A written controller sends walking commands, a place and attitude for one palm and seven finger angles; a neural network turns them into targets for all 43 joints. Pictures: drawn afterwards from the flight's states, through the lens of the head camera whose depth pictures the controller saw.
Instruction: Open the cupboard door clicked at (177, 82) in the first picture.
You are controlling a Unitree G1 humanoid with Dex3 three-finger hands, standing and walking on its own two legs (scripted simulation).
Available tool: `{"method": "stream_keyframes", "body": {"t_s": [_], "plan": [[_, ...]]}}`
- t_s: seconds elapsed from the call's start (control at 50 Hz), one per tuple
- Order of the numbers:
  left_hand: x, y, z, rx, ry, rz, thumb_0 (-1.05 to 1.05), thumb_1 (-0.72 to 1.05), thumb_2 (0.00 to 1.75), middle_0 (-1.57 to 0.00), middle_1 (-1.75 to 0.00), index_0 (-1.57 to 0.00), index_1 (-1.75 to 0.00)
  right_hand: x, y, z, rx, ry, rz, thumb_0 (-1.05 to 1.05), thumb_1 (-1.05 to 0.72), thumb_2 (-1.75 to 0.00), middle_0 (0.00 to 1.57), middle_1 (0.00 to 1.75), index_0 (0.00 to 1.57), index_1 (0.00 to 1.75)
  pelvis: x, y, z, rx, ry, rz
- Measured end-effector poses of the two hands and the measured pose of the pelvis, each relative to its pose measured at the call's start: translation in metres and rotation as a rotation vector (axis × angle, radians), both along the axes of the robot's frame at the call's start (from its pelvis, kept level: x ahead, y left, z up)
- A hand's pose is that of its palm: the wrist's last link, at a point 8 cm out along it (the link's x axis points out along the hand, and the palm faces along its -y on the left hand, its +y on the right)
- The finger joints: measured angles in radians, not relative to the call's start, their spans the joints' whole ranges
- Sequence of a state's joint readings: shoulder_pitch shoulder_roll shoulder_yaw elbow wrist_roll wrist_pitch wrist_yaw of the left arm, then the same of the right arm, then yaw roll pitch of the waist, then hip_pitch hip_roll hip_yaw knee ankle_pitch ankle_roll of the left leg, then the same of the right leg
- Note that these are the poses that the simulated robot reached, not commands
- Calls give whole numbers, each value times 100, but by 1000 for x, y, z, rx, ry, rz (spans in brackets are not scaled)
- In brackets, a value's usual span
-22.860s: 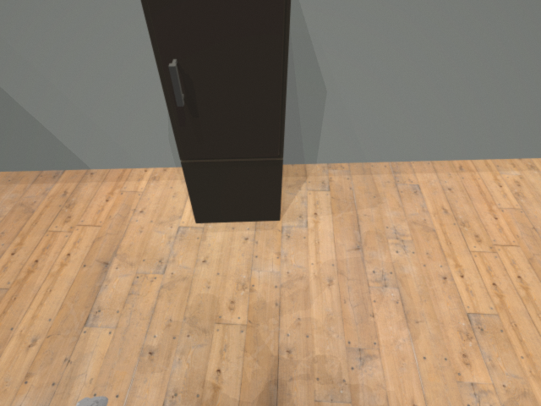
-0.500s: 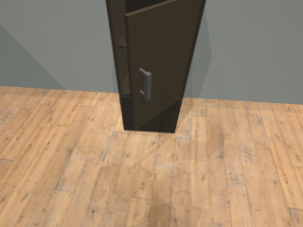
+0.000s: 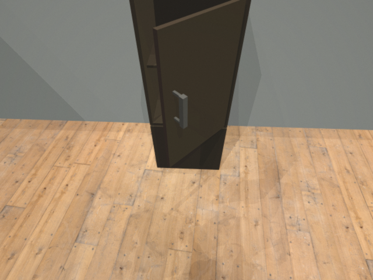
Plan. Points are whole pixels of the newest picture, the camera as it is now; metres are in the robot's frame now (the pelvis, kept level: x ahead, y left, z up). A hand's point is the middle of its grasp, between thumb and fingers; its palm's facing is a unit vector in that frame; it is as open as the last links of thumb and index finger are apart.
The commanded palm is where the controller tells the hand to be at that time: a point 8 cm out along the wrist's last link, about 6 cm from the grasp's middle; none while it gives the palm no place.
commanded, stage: let the arm hang, fingers relaxed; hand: left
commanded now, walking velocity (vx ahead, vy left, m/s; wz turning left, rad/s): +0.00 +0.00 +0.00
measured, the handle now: (179, 109) +0.64 +0.06 -0.03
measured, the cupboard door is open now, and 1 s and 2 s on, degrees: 46 46 46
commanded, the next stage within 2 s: look to check the result in 0.18 s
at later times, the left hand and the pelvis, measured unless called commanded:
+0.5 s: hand out of the picture +0.05 +0.21 -0.16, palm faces +0.00 -0.96 -0.28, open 7.4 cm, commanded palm none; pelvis +0.02 +0.00 +0.00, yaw +0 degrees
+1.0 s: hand out of the picture +0.08 +0.21 -0.16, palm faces -0.01 -0.96 -0.28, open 7.4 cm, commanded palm none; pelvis +0.03 -0.01 +0.00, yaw -2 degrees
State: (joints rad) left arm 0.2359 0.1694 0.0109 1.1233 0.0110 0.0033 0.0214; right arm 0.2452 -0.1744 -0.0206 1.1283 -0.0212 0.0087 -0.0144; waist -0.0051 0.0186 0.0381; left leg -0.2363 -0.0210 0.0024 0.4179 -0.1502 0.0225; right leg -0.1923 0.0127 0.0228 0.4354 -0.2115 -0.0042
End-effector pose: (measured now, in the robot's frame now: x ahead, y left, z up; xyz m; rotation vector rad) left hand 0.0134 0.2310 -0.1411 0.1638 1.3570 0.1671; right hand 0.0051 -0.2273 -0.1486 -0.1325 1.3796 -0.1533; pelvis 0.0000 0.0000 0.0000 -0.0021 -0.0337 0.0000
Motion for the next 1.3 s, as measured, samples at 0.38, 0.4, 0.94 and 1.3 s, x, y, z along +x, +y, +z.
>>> {"method": "stream_keyframes", "body": {"t_s": [0.38, 0.4, 0.94, 1.3], "plan": [[29, 23, 9, 54, -17, -23, 0, 91, 90, -20, -30, -20, -30, 26, -24, 8, -50, -15, 15, 0, -91, -90, 20, 30, 20, 30, 12, -2, 3, 2, 1, -3], [30, 24, 9, 58, -16, -24, 0, 91, 90, -20, -30, -20, -30, 27, -25, 8, -53, -15, 17, 0, -91, -90, 20, 30, 20, 30, 13, -2, 3, 2, 1, -3], [66, 25, 14, 67, -53, -43, 0, 91, 90, -20, -30, -20, -30, 72, -40, 16, -82, -73, 45, 0, -91, -89, 20, 30, 20, 30, 31, -6, 6, 4, 5, -10], [76, -16, 0, 71, -15, -150, 0, 91, 90, -20, -30, -20, -30, 20, -57, -21, -33, -55, -166, 0, -91, -89, 20, 30, 20, 30, 18, -34, -19, 37, 16, -197]]}}
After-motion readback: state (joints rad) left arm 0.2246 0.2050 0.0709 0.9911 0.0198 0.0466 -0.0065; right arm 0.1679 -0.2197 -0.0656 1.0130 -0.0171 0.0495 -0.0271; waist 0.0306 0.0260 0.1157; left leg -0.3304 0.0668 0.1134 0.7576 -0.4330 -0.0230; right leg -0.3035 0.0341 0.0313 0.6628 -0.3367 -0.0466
